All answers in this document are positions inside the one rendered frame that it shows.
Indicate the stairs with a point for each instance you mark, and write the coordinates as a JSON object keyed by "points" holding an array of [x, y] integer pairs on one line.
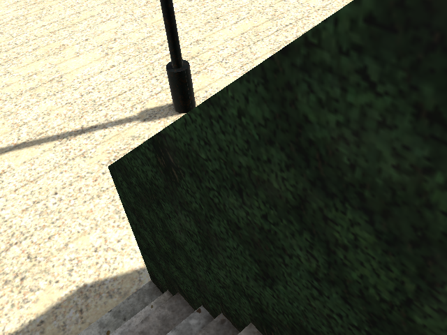
{"points": [[148, 311]]}

